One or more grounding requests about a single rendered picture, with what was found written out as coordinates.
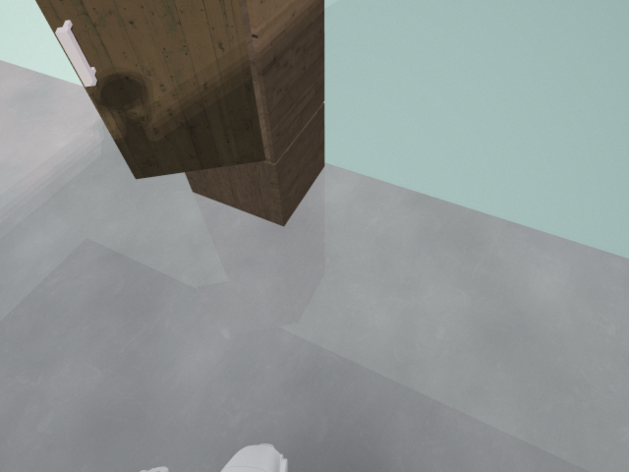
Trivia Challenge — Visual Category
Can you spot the handle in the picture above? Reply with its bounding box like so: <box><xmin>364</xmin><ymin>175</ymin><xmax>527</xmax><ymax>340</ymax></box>
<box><xmin>55</xmin><ymin>20</ymin><xmax>97</xmax><ymax>87</ymax></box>

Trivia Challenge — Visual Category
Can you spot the cupboard door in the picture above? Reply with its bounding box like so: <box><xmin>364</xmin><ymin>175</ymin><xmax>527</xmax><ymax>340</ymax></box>
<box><xmin>35</xmin><ymin>0</ymin><xmax>265</xmax><ymax>179</ymax></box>

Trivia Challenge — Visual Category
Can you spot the left robot thigh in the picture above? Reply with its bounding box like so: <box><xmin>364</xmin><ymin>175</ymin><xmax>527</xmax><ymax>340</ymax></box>
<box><xmin>221</xmin><ymin>445</ymin><xmax>288</xmax><ymax>472</ymax></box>

